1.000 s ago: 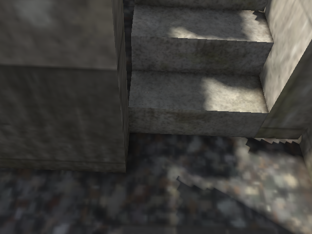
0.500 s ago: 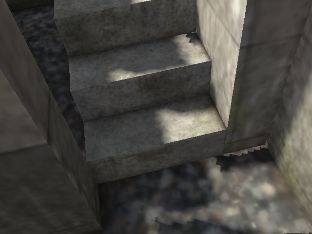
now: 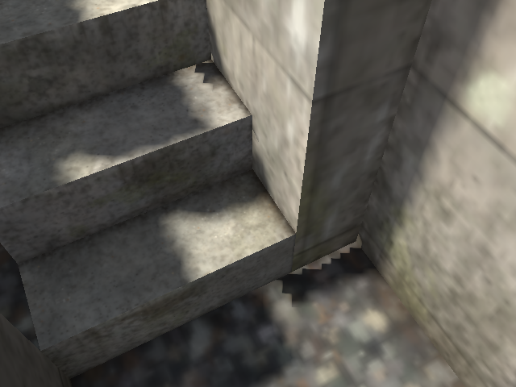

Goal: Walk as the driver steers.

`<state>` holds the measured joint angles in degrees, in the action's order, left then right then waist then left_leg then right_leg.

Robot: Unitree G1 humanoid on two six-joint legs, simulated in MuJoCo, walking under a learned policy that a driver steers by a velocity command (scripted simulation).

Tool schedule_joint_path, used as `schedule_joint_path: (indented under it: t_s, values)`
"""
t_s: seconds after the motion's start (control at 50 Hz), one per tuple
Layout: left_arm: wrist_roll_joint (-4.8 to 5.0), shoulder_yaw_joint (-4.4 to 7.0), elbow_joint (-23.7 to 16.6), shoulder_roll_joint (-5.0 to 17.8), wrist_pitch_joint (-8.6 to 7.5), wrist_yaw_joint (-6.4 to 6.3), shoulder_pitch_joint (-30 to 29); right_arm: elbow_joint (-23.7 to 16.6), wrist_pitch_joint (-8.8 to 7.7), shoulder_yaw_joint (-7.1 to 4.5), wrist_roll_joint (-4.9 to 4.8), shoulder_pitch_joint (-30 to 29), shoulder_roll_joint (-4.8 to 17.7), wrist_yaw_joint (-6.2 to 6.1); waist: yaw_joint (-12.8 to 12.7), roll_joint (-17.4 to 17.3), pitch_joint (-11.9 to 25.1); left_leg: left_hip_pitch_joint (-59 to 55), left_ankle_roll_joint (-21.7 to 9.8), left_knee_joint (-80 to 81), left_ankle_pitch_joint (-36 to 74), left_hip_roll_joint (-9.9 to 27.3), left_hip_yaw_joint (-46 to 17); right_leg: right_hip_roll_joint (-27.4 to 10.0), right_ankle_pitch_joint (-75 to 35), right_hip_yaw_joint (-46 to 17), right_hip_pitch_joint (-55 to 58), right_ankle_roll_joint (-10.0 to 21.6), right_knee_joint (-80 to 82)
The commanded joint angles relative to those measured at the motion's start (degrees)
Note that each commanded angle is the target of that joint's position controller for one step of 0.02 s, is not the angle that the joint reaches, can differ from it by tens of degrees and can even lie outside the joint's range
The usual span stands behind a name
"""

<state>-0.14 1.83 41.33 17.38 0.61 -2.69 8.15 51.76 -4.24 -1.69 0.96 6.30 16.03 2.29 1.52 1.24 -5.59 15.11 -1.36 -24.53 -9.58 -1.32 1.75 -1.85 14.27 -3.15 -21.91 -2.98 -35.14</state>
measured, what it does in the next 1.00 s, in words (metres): steps on the spot, turning left: right foot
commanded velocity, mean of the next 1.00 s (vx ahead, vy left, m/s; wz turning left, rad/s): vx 0.03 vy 0.00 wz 0.27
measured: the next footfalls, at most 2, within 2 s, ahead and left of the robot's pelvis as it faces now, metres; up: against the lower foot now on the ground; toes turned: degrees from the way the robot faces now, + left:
right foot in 0.04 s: +0.10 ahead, -0.14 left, +0.00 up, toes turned +2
right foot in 1.14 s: +0.16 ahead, -0.11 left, +0.00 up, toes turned +26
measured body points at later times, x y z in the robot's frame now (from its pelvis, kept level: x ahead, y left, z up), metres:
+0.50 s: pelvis +0.05 +0.00 -0.01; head +0.07 +0.00 +0.44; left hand +0.15 +0.30 -0.11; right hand +0.22 -0.27 -0.11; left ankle +0.04 +0.11 -0.74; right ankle +0.06 -0.14 -0.74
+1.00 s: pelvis +0.04 +0.01 +0.00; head +0.07 +0.06 +0.45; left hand +0.09 +0.34 -0.11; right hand +0.28 -0.21 -0.07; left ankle +0.04 +0.10 -0.74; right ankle +0.11 -0.15 -0.69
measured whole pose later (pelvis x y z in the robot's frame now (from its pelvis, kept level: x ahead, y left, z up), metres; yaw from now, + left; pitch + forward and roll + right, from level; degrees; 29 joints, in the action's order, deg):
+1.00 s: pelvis +0.04 +0.01 +0.00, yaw +20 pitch +2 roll -2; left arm -0.5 2.9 36.7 19.8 1.1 -3.9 10.5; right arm 41.2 0.5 -3.0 -1.0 8.8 17.5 -2.4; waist 0.2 1.9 -2.1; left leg 17.5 -3.1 -27.1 -10.9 -6.0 -12.3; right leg 1.5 18.5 -7.2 -26.6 -5.5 -48.6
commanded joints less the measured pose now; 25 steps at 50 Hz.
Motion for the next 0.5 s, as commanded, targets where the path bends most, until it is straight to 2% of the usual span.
schedule_joint_path:
  t_s: [0.02, 0.04, 0.06, 0.08, 0.1, 0.12, 0.14, 0.22, 0.3, 0.34, 0.38, 0.4, 0.44, 0.48, 0.5]
  values:
    - [-2.06, 0.99, -2.2, 6.4, 0.78, 0.12, 6.3, -5.4, -0.80, 0.03, -0.43, -7.4, 6.0, 0.23, -5.2, -6.8, 10.0, 5.7, -4.6, 4.0, -1.0, 9.4, -8.0, -1.5, -9.7, -2.0, 19.4, 2.1, 11.1]
    - [-2.64, 1.05, -3.7, 8.8, 0.89, -0.14, 4.8, -4.9, -1.01, 0.86, 0.50, -5.5, 4.6, 0.48, -3.8, -1.8, 9.9, 8.7, -1.2, 0.1, -9.5, 6.1, -6.0, -7.6, -14.7, -8.9, 22.0, 4.3, 12.8]
    - [-2.88, 0.76, -4.1, 10.1, 1.19, -0.28, 1.0, -4.6, -0.99, 0.78, 1.11, -0.1, 4.2, 0.51, 1.0, 7.3, 10.4, 4.9, 0.9, -1.3, -12.1, 2.7, -2.1, -10.3, -9.9, -11.8, 15.3, 9.2, 12.6]
    - [-2.23, 0.30, -4.1, 7.7, 1.16, 0.27, -1.4, -4.5, -0.71, 0.72, 1.40, -1.4, 5.6, 0.15, 0.4, 7.6, 9.0, -0.2, 2.1, -1.4, -8.4, 2.8, -1.0, -7.4, 0.4, -10.5, 9.7, 9.2, 13.9]
    - [-2.52, -0.26, -4.1, 6.3, 0.84, 0.64, -1.8, -4.3, -0.59, 0.47, 1.40, -2.4, 7.2, 0.03, -0.7, 5.9, 6.5, -0.3, 2.2, -0.8, -5.6, 2.6, -1.2, -4.6, 4.1, -8.4, 8.2, 7.1, 13.7]
    - [-2.89, -0.44, -3.9, 6.4, 0.50, 0.79, -1.2, -3.8, -0.52, 0.38, 1.16, -2.8, 7.8, -0.18, -1.4, 4.2, 5.6, 0.0, 1.6, -0.5, -3.4, 2.9, -1.7, -2.9, 1.5, -6.8, 8.5, 5.3, 12.6]
    - [-2.72, -0.46, -3.5, 7.0, 0.06, 0.83, -0.3, -3.8, -0.51, 0.43, 1.03, -2.7, 8.1, -0.25, -1.7, 3.9, 5.6, 0.0, 1.2, -0.5, -0.2, 3.2, -2.2, -2.3, -3.1, -6.0, 9.4, 4.4, 11.2]
    - [-1.91, -0.83, -2.7, 7.2, -0.39, 0.50, 1.7, -3.4, -1.03, 0.66, 0.47, -2.6, 8.3, 0.12, -2.2, 1.5, 8.9, -2.0, 0.4, -1.6, 7.5, 4.0, -2.5, -1.9, -15.4, -5.2, 12.9, 4.3, 7.8]
    - [-2.19, -1.37, -2.0, 6.3, -0.25, 0.43, 1.7, -2.7, -0.60, 1.19, 0.25, -3.1, 7.6, 0.49, -2.5, -0.5, 9.2, -2.3, 0.2, -1.2, 9.1, 4.2, -3.5, -1.4, -15.1, -4.0, 14.1, 3.8, 7.9]
    - [-2.12, -0.78, -1.8, 8.5, -0.15, -0.01, 1.7, -3.3, -0.32, 0.69, -0.28, -4.6, 9.7, 0.56, -3.0, -1.3, 8.2, -0.7, -0.5, -2.0, 10.5, 3.8, -4.5, -1.2, -14.6, -2.9, 14.4, 3.6, 7.3]
    - [-1.88, -0.18, -1.7, 10.0, 0.14, -0.74, 2.7, -4.4, -0.07, 0.01, -0.77, -5.5, 11.3, 0.46, -3.4, -1.2, 8.7, 0.8, -1.1, -4.3, 11.8, 3.3, -5.2, -1.5, -14.7, -2.1, 14.7, 4.0, 6.3]
    - [-1.59, -0.32, -1.7, 9.2, 0.01, -1.01, 4.0, -4.6, -0.04, -0.01, -0.88, -5.0, 11.1, 0.39, -3.5, -0.6, 9.9, 1.4, -1.4, -5.0, 11.1, 3.0, -5.5, -1.7, -13.2, -1.6, 15.2, 4.3, 6.4]
    - [-1.46, 0.08, -1.6, 9.8, 0.25, -1.59, 5.5, -5.6, 0.19, -0.39, -1.02, -5.4, 11.1, 0.39, -3.8, 0.5, 9.3, 4.5, -1.6, -8.2, 10.4, 2.1, -5.5, -3.1, -12.0, -2.2, 15.1, 5.2, 6.6]
    - [-1.79, 0.83, -1.5, 11.6, 0.97, -2.34, 6.9, -6.9, 0.47, -0.71, -0.89, -5.5, 10.7, 0.64, -3.9, 3.1, 9.0, 8.2, -0.8, -13.6, 8.7, 1.1, -4.7, -7.1, -14.3, -5.3, 15.7, 7.2, 7.9]
    - [-1.63, 1.12, -1.1, 12.0, 1.08, -3.02, 7.7, -7.2, 0.67, -1.16, -1.12, -4.6, 11.0, 0.88, -3.6, 5.4, 9.3, 9.2, -0.2, -15.4, 5.5, 0.8, -4.4, -9.2, -14.1, -5.9, 15.9, 7.9, 8.7]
